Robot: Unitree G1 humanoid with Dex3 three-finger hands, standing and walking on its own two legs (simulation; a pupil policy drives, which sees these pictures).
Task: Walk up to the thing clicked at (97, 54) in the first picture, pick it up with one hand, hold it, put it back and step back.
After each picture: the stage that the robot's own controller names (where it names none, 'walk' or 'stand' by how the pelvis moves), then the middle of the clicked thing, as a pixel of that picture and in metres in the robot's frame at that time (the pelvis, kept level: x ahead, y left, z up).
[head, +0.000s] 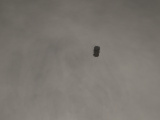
stand; (96, 51) +1.25 -0.18 -0.72
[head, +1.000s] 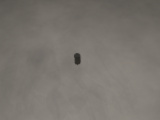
walk; (77, 58) +1.15 +0.12 -0.70
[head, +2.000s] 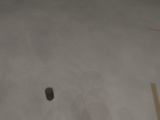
walk; (49, 94) +0.70 +0.24 -0.69
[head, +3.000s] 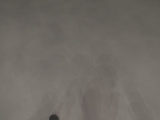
walk; out of the picture +0.44 +0.21 -0.69
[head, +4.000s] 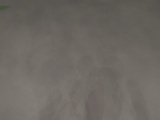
stand; out of the picture +0.39 +0.17 -0.72
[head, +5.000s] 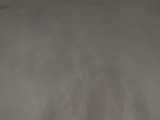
stand; out of the picture +0.40 +0.18 -0.73
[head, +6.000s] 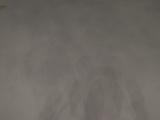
stand; out of the picture +0.40 +0.19 -0.73
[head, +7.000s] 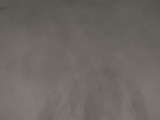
stand; out of the picture +0.38 +0.19 -0.73
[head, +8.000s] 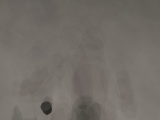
go down; (46, 108) +0.41 +0.20 -0.64
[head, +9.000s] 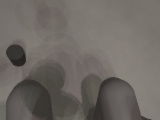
go down; (17, 56) +0.45 +0.25 -0.29
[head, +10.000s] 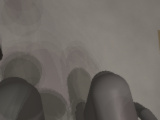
close in; out of the picture +0.44 +0.27 -0.26
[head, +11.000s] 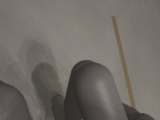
close; out of the picture +0.43 +0.29 -0.22
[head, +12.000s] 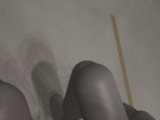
lift; out of the picture +0.42 +0.29 -0.22
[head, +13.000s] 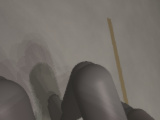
lift; out of the picture +0.40 +0.27 -0.23
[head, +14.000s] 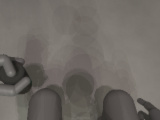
lift; (17, 79) +0.33 +0.22 -0.05
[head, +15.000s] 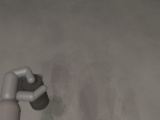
hold; (36, 93) +0.32 +0.17 +0.00
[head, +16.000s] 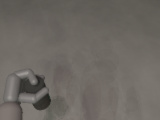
hold; (38, 93) +0.32 +0.16 -0.01
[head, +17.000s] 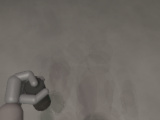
crouch; (38, 95) +0.33 +0.16 -0.05
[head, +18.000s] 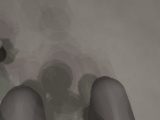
lower; out of the picture +0.46 +0.25 -0.12
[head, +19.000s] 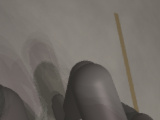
lower; out of the picture +0.41 +0.30 -0.23
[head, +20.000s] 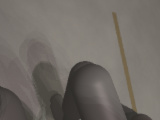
lower; out of the picture +0.41 +0.30 -0.23
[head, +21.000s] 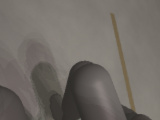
lower; out of the picture +0.42 +0.30 -0.23
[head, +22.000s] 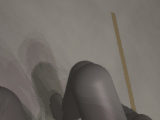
lower; out of the picture +0.41 +0.30 -0.23
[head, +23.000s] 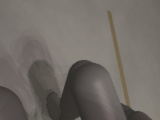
open; out of the picture +0.42 +0.28 -0.23
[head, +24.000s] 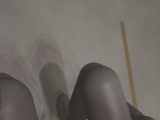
stand; out of the picture +0.41 +0.28 -0.23
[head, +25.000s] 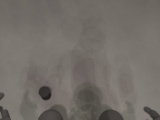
walk; (45, 93) +0.41 +0.21 -0.52
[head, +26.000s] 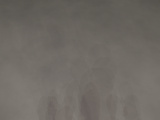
stand; out of the picture +0.37 +0.19 -0.67
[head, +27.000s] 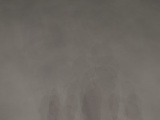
stand; out of the picture +0.38 +0.20 -0.67
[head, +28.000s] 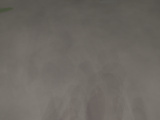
stand; out of the picture +0.39 +0.17 -0.72
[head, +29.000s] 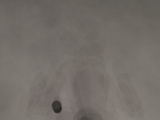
walk; (57, 107) +0.43 +0.16 -0.70
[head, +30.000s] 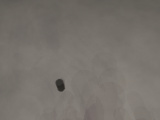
walk; (60, 85) +0.69 +0.23 -0.70
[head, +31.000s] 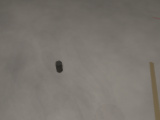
stand; (59, 66) +1.01 +0.22 -0.71
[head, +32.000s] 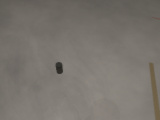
stand; (59, 68) +0.99 +0.21 -0.72
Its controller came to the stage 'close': yes
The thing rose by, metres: 0.69
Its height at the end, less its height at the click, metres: +0.00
